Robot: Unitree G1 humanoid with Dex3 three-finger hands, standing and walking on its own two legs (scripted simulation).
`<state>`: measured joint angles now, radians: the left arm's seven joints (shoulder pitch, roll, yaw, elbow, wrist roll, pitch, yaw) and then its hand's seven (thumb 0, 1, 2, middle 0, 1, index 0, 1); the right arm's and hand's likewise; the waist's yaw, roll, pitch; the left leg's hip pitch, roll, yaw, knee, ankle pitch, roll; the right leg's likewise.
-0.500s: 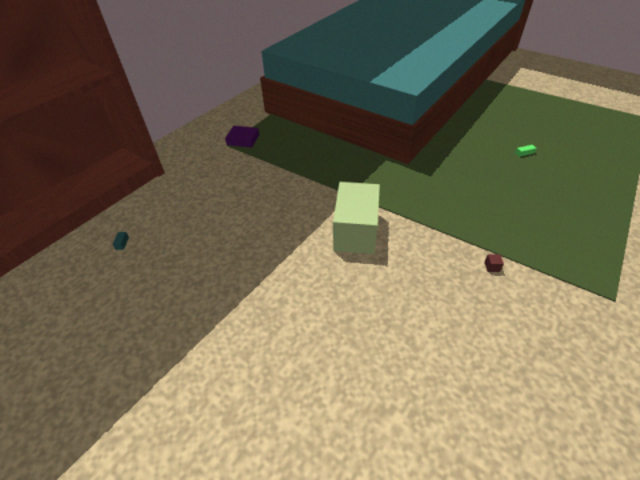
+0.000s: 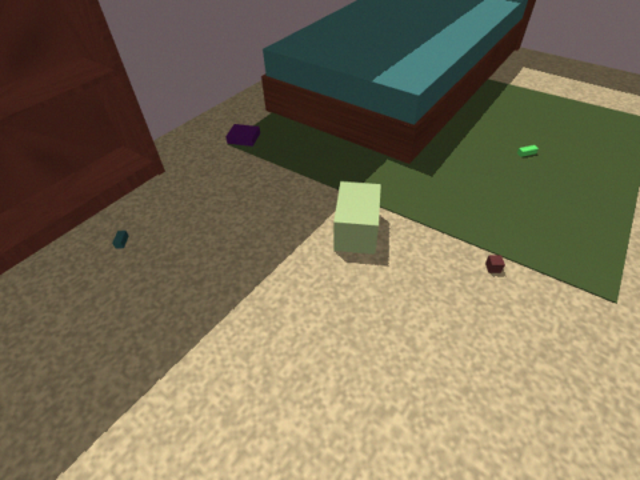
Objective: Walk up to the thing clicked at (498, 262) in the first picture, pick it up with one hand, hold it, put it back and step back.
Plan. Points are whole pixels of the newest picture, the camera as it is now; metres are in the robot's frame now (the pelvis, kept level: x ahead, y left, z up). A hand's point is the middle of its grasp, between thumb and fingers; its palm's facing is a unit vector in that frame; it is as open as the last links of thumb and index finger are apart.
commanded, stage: stand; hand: left
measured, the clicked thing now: (494, 264) +1.06 -0.63 -0.76
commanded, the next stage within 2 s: walk up in 0.62 s
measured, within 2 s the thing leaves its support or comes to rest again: neither
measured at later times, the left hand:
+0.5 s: hand out of the picture +0.07 +0.25 -0.16, palm faces -0.02 -0.94 -0.34, open 7.4 cm
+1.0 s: hand (227, 447) +0.22 +0.17 -0.15, palm faces -0.27 -0.87 -0.41, open 7.4 cm
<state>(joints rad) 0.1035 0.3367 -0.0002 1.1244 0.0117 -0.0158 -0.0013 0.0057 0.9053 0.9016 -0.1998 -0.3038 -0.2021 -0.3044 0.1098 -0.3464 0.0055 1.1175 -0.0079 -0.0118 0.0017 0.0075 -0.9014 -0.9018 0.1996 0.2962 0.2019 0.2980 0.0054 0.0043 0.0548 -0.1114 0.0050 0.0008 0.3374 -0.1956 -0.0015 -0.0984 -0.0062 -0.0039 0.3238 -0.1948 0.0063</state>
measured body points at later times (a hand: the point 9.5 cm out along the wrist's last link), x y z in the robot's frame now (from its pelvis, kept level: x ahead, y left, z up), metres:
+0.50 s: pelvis +0.00 +0.00 +0.00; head +0.01 +0.00 +0.45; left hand +0.07 +0.30 -0.13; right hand +0.08 -0.30 -0.13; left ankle -0.01 +0.12 -0.75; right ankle -0.01 -0.12 -0.75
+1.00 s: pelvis +0.06 -0.10 -0.04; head +0.06 -0.12 +0.41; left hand +0.24 +0.21 -0.12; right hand +0.03 -0.47 -0.15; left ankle +0.00 +0.11 -0.74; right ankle +0.10 -0.25 -0.75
